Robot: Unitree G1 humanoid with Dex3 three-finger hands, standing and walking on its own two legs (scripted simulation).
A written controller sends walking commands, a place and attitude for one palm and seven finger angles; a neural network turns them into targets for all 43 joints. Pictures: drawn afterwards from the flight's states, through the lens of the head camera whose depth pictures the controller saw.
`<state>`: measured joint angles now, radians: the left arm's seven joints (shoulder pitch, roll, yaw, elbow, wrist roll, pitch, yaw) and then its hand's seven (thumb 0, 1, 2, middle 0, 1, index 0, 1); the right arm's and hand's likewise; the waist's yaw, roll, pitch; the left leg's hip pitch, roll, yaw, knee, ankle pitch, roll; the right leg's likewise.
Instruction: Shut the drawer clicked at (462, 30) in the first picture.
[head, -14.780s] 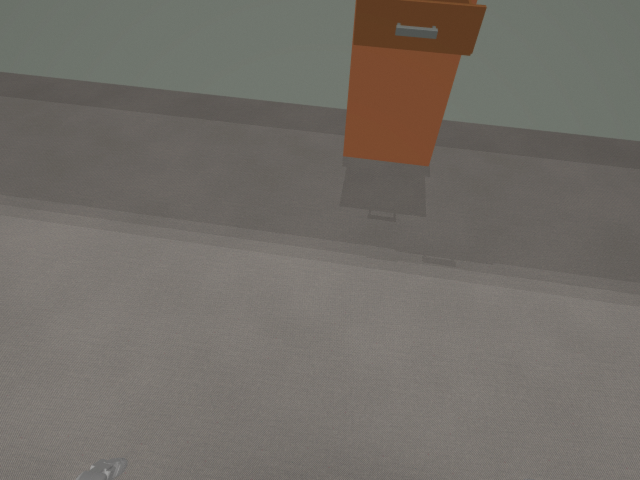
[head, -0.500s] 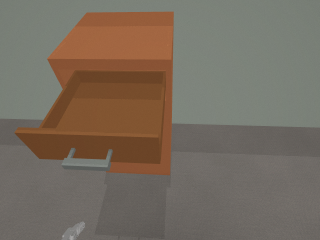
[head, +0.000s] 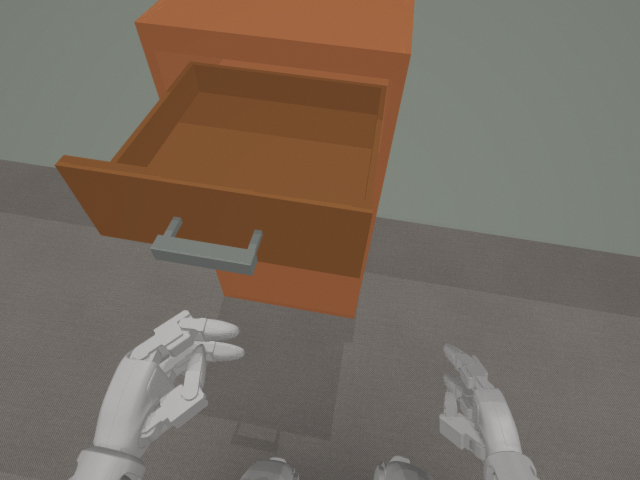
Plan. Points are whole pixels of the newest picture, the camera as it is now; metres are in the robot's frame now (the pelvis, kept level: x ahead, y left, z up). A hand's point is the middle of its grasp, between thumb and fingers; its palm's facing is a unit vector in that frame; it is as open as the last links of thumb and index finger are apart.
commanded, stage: raise the hand and make a fist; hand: left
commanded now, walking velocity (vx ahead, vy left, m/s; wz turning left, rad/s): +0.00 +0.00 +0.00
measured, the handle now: (210, 242) +0.38 +0.19 +0.07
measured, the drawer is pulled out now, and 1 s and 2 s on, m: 0.30 0.30 0.30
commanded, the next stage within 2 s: bring the fist close to the handle in 1.26 s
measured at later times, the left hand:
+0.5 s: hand (185, 362) +0.21 +0.16 +0.12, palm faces -0.03 -1.00 -0.07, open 3.1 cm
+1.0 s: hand (152, 333) +0.21 +0.17 +0.16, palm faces -0.01 -0.99 -0.10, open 3.3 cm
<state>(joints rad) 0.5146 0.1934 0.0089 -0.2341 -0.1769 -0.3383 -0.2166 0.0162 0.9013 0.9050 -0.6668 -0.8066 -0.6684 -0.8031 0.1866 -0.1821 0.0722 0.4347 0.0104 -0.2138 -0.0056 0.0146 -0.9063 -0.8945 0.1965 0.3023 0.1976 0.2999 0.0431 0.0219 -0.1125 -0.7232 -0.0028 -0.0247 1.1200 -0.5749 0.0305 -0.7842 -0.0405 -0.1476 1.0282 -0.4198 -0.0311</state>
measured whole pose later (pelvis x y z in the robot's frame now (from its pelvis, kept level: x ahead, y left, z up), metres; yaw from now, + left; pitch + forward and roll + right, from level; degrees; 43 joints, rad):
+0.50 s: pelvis +0.03 +0.01 +0.03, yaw -1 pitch +8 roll -2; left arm 0.65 0.21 0.03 -0.40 -0.17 -0.25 -0.12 0.02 0.90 0.90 -1.17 -1.35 -1.17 -1.35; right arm 0.25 -0.25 -0.01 0.48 0.03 -0.26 -0.03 0.02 -0.91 -0.90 0.19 0.30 0.19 0.30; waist 0.00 0.03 -0.11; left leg -0.55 -0.01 0.01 0.95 -0.54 0.05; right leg -0.63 -0.03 -0.11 0.89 -0.39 -0.01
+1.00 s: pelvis +0.04 +0.00 +0.05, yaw -1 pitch +3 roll -2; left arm 0.57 0.25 0.17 -0.39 -0.26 -0.11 -0.24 0.01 0.90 0.90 -1.40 -1.60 -1.40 -1.59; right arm 0.24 -0.23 0.06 0.57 0.06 -0.33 -0.05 0.02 -0.90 -0.89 0.20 0.30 0.20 0.30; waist 0.04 0.05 -0.09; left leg -0.34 0.00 0.00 0.76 -0.47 0.03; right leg -0.42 -0.02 -0.12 0.71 -0.34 -0.02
